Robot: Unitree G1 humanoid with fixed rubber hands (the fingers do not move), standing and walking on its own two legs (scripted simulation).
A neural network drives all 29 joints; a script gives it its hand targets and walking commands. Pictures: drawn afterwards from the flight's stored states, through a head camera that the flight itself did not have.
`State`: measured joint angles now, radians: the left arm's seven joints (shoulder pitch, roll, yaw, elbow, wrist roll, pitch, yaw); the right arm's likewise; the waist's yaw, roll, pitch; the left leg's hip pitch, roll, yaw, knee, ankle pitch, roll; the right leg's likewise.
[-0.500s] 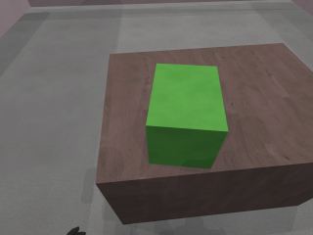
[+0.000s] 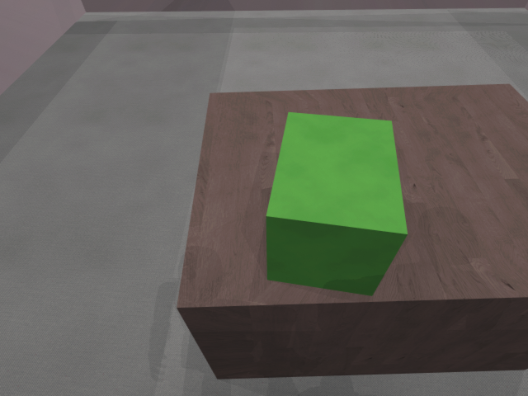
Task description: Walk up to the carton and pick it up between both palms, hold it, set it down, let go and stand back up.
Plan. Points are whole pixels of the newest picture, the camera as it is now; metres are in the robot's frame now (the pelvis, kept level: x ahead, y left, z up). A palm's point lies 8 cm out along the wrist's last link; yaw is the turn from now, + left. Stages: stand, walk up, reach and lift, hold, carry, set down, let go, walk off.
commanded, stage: stand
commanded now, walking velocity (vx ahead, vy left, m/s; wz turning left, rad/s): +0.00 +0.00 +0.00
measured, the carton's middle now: (328, 201) +0.49 -0.10 -0.03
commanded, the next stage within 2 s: none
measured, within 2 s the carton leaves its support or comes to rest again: neither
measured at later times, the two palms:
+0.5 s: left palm out of the picture -0.04 +0.22 -0.14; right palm out of the picture -0.02 -0.23 -0.14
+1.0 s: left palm out of the picture -0.05 +0.20 -0.15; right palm out of the picture -0.03 -0.23 -0.15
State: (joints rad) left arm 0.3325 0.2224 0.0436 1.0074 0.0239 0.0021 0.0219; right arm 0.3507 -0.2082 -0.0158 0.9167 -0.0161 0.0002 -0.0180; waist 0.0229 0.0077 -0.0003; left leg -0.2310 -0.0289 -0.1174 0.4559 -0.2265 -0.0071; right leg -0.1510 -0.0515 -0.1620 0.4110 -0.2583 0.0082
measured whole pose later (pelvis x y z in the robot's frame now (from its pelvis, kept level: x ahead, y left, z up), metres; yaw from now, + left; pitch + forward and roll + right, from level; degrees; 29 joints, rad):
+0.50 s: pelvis +0.00 -0.01 +0.00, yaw +1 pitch -1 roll -1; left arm 0.32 0.16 0.03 1.15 0.02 0.01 0.03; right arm 0.35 -0.17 0.00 1.06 -0.01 0.01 -0.04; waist 0.01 0.01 0.02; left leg -0.20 -0.02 -0.13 0.44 -0.21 -0.02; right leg -0.12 -0.05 -0.17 0.41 -0.26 0.00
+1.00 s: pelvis -0.01 -0.01 +0.00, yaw +1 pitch -1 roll -1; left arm 0.31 0.15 0.03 1.17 0.02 0.01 0.04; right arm 0.33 -0.14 0.01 1.10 -0.01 0.00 -0.04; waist 0.01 0.01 0.03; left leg -0.22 -0.01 -0.13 0.45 -0.21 -0.03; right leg -0.13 -0.04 -0.19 0.42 -0.26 -0.01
